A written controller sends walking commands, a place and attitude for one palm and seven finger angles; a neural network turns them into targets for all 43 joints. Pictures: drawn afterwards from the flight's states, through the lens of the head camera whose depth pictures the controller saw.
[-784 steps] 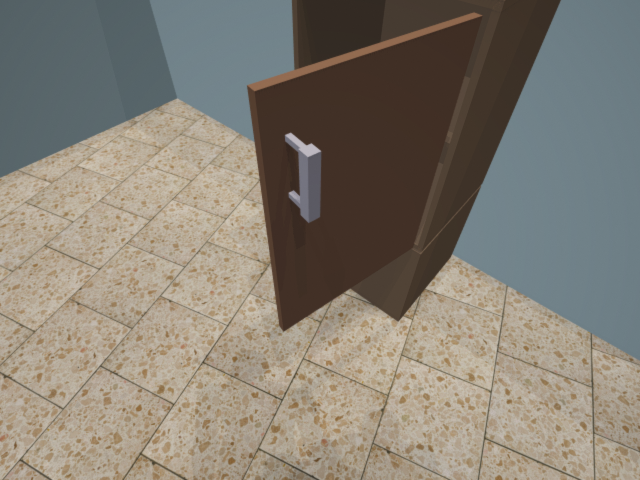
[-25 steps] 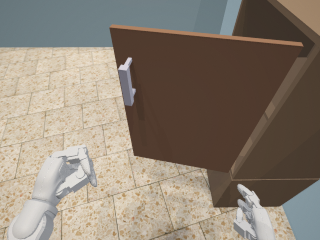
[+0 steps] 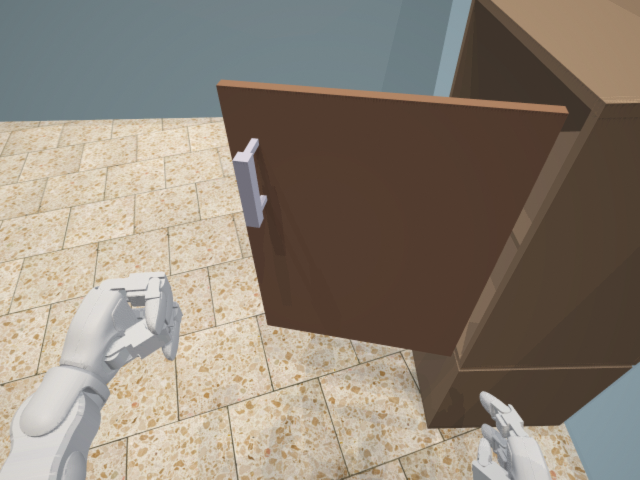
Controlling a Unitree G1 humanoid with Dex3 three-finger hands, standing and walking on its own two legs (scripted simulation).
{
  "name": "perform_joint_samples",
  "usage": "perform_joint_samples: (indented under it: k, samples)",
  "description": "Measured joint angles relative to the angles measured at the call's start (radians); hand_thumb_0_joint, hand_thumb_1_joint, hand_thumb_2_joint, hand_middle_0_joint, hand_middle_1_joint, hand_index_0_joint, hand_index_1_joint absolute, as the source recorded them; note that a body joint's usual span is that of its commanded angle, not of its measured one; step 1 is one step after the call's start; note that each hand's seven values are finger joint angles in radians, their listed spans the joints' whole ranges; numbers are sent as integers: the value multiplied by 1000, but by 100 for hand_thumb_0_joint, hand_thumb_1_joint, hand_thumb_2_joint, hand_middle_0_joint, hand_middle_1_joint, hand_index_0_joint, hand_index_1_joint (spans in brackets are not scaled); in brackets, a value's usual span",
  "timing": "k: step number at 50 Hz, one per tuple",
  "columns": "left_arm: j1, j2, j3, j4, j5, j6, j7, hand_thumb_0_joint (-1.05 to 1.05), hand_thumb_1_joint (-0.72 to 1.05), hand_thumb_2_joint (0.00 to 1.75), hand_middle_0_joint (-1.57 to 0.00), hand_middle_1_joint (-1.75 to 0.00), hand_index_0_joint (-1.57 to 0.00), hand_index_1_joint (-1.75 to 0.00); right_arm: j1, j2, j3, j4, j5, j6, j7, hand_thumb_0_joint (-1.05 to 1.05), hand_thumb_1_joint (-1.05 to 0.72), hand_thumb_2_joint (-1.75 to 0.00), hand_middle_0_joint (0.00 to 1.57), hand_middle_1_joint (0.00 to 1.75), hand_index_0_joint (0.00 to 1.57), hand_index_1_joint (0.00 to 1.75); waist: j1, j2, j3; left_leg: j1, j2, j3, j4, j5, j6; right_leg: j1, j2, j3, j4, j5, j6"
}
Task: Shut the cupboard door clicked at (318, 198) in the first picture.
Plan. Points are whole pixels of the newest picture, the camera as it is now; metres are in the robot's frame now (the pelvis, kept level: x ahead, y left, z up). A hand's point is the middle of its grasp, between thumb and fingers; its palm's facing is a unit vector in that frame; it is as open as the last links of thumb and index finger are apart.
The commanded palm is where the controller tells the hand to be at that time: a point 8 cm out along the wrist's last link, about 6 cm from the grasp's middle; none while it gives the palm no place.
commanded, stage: raise the hand and make a fist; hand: left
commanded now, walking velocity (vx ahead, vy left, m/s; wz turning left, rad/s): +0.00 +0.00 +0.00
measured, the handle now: (253, 183) +0.49 +0.16 +0.12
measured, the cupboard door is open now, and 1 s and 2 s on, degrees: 78 78 78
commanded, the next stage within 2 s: bring the fist close to the handle in 0.18 s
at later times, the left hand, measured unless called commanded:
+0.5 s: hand (183, 319) +0.25 +0.18 +0.12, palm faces -0.06 -1.00 -0.06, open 3.1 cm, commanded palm +0.23 +0.22 +0.13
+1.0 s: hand (228, 258) +0.33 +0.15 +0.13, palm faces -0.09 -1.00 -0.04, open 3.1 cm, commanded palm +0.32 +0.20 +0.13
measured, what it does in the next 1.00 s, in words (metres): stands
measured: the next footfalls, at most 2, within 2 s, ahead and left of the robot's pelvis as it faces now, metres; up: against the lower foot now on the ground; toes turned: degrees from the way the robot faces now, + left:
none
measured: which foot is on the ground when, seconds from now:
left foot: down 0.00-1.00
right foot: down 0.00-1.00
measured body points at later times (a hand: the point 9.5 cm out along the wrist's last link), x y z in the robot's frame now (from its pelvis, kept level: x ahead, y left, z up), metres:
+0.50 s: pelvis -0.02 +0.00 +0.00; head -0.02 -0.02 +0.45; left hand +0.24 +0.23 +0.13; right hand +0.17 -0.22 -0.07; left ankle -0.05 +0.10 -0.73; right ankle +0.04 -0.12 -0.73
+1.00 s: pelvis -0.01 -0.01 +0.00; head +0.01 -0.03 +0.45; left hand +0.33 +0.21 +0.13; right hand +0.16 -0.24 -0.09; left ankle -0.05 +0.10 -0.73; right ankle +0.04 -0.12 -0.73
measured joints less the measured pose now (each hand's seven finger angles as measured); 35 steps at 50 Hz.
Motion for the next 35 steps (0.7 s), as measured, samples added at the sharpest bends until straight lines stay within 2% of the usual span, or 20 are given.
perform_joint_samples:
  k: [8,17,24,35]
  samples:
    - [7,-4,-12,2,15,-30,27,2,90,90,-130,-150,-130,-150,-1,0,-3,5,0,-11,-4,1,-90,-90,21,30,20,30,5,-9,15,7,2,-1,-2,11,-4,10,2,-2,-7,12,-5]
    - [-9,-1,-18,20,12,-28,19,2,90,90,-130,-150,-130,-150,-8,8,8,13,1,-26,-8,1,-90,-90,21,30,20,30,7,-1,19,1,1,-5,1,18,-5,8,1,-5,-9,20,-7]
    - [-132,-14,-59,99,32,-23,45,2,90,90,-130,-150,-130,-150,-15,8,14,33,3,-27,-22,1,-90,-90,21,30,21,30,8,0,29,-9,-4,-11,7,20,-4,0,-6,-10,-1,19,-6]
    - [-272,-26,-70,221,52,-3,71,2,90,90,-130,-150,-130,-150,-8,8,6,35,0,9,-13,1,-90,-90,21,30,21,30,-18,-3,16,-6,-6,8,-20,25,-6,-19,-4,10,1,15,-8]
